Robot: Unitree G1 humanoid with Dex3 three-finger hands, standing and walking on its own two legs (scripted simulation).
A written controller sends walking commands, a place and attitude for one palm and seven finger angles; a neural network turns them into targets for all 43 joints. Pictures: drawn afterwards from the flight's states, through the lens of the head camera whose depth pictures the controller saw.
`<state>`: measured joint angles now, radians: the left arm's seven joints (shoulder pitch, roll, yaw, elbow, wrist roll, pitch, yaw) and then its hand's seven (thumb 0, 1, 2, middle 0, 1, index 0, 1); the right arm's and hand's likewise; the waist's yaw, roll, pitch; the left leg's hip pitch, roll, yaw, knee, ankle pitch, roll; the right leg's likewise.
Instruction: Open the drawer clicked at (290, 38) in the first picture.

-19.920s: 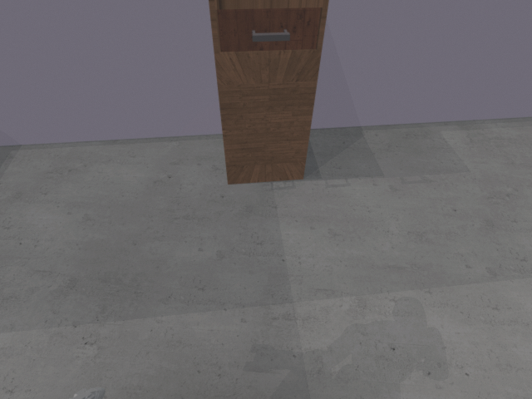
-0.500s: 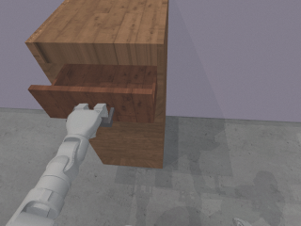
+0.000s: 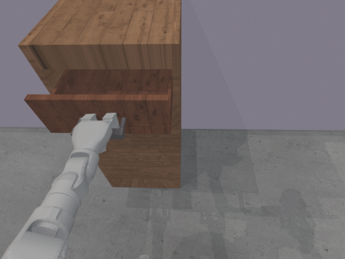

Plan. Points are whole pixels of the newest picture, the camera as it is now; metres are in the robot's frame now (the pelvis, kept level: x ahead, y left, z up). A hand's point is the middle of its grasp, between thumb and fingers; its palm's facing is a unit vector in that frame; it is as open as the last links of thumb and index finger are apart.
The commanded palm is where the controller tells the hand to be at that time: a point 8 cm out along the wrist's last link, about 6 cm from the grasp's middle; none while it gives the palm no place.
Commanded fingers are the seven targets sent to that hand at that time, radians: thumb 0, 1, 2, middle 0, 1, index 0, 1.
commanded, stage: pull the drawer open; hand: left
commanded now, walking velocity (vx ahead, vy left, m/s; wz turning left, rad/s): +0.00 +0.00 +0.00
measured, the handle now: (100, 127) +0.44 +0.20 +0.04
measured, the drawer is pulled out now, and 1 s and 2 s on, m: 0.12 0.20 0.30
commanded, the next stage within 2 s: open the thumb to release the handle in 1.66 s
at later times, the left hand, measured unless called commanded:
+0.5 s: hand (97, 160) +0.35 +0.20 +0.02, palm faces +0.04 -0.08 -1.00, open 5.4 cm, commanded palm +0.33 +0.20 +0.07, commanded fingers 0.00 0.90 0.90 -0.40 -1.35 -0.40 -1.35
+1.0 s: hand (93, 178) +0.30 +0.20 +0.02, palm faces +0.00 -0.12 -0.99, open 5.5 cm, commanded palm +0.25 +0.20 +0.07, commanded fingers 0.00 0.90 0.90 -0.40 -1.35 -0.40 -1.35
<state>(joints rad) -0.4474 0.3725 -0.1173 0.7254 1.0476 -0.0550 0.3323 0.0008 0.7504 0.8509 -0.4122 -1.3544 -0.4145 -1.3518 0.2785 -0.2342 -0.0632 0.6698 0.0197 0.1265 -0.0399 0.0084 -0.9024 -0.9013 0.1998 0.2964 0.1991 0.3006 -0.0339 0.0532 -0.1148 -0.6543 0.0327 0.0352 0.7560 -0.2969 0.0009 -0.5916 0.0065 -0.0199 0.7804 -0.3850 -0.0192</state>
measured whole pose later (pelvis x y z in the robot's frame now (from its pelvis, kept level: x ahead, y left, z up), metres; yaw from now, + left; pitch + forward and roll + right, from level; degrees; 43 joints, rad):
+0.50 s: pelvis +0.04 +0.01 +0.00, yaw +1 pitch +10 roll +0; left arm -0.06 0.31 -0.24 0.20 1.08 0.12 0.33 0.01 0.75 0.84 -0.36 -1.36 -0.42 -1.35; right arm 0.11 -0.23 -0.04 0.61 -0.01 0.13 -0.01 0.01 -0.90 -0.90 0.20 0.30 0.20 0.30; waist 0.06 0.05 -0.11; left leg -0.58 0.01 0.03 0.78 -0.38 0.01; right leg -0.49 -0.01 -0.03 0.77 -0.46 0.00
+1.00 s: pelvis +0.04 -0.01 +0.00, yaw -1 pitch +10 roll +1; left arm 0.24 0.36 -0.05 0.01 1.01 0.02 0.31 0.04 0.75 0.77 -0.30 -1.35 -0.41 -1.35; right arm 0.20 -0.26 -0.06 0.58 -0.02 0.13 0.01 0.01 -0.90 -0.90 0.20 0.30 0.20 0.30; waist 0.00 0.05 -0.12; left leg -0.55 0.04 0.06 0.74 -0.36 -0.02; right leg -0.51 0.02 0.00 0.78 -0.45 -0.03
